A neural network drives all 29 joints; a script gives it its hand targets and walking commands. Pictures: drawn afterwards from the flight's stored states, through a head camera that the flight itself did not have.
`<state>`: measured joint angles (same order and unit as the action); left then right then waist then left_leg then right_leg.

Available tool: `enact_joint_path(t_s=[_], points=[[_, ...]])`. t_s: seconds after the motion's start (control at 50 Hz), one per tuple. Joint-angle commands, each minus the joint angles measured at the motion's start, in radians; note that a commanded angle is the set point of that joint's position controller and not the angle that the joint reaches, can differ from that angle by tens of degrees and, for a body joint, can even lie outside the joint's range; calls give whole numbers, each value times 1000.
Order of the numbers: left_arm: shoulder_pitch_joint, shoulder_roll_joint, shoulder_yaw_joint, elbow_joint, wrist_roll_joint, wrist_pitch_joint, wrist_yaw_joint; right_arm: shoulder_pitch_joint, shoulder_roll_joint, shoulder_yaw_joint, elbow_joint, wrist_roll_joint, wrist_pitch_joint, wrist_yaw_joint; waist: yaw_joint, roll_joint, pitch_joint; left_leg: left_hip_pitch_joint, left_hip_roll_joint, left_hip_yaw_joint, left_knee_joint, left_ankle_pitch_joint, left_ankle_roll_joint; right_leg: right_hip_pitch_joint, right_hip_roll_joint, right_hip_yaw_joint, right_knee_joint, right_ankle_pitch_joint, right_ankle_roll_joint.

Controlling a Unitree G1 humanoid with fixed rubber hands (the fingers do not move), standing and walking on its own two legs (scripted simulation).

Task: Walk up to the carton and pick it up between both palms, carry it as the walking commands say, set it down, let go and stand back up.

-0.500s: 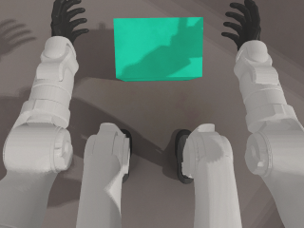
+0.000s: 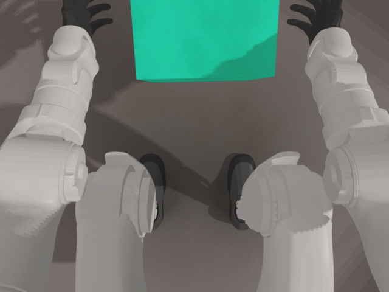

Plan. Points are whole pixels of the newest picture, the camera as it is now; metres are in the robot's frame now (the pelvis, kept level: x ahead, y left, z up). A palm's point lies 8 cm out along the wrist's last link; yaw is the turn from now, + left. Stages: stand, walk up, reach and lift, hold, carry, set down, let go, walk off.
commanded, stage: reach and lift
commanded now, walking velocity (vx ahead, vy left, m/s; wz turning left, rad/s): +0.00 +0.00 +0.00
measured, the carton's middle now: (202, 40) +0.51 -0.01 -0.27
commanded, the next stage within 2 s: none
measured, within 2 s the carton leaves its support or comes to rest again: leaves its support in 1.38 s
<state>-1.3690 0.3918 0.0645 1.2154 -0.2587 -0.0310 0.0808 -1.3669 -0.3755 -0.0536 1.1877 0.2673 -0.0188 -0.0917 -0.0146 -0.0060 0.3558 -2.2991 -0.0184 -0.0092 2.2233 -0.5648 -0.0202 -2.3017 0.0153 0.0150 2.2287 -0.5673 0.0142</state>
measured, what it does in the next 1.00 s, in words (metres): stands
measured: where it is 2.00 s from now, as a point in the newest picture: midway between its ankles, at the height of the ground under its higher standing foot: (196, 203)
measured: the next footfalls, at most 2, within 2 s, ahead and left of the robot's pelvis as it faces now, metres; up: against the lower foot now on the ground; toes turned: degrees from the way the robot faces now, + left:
none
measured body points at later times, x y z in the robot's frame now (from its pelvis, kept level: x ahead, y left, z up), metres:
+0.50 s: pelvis -0.01 +0.00 +0.00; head +0.36 +0.00 +0.25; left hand +0.53 +0.17 -0.20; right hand +0.53 -0.18 -0.20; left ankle +0.11 +0.12 -0.32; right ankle +0.11 -0.12 -0.32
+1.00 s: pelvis -0.01 +0.00 +0.01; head +0.36 +0.00 +0.25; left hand +0.53 +0.15 -0.20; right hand +0.53 -0.17 -0.19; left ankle +0.11 +0.12 -0.32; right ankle +0.11 -0.12 -0.32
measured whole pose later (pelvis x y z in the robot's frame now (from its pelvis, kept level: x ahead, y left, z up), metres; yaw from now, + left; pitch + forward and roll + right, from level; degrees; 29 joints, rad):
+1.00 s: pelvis -0.01 +0.00 +0.01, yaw -1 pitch +36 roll +0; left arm -1.50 0.31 0.05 1.30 -0.22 -0.04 0.13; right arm -1.49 -0.30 -0.03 1.29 0.25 -0.04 -0.14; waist -0.01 0.00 0.39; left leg -2.29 -0.01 -0.02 2.20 -0.54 -0.02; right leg -2.29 0.01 0.00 2.19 -0.54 0.01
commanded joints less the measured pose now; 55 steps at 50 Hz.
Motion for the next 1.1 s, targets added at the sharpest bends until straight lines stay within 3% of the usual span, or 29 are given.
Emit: enact_joint_path(t_s=[0.0,0.4,0.62,0.76,0.86,0.96,1.08], points=[[-187,89,4,-69,-4,-18,0,-176,-66,-8,-74,1,-20,-2,12,13,-1083,505,12,-1,-158,329,-7,510,-19,5,-151,339,14],[-270,42,-35,-35,-10,-18,19,-267,-33,27,-22,15,-25,-14,16,-4,-1054,485,-1,-4,-178,269,-4,520,-10,6,-180,274,11],[-286,-22,-45,-12,18,-34,38,-271,32,35,7,-10,-44,-30,9,4,-1049,504,-20,-9,-184,295,-6,513,16,4,-191,294,11],[-321,-120,-81,-9,18,-49,28,-316,132,86,0,1,-54,-16,18,3,-1036,506,-32,-6,-190,300,-3,516,30,5,-199,301,7],[-398,-302,-115,-19,24,-40,-15,-404,311,123,-16,-6,-45,24,18,7,-1020,489,-43,-4,-189,286,0,512,42,1,-199,291,-1],[-518,-675,-139,-71,74,6,-126,-535,686,154,-67,-48,-6,134,18,5,-979,445,-62,5,-178,263,9,473,66,-8,-189,273,-12],[-493,-843,-89,-113,129,56,-200,-515,851,118,-107,-96,44,212,20,9,-936,414,-75,21,-150,264,20,426,80,-20,-161,266,-16]])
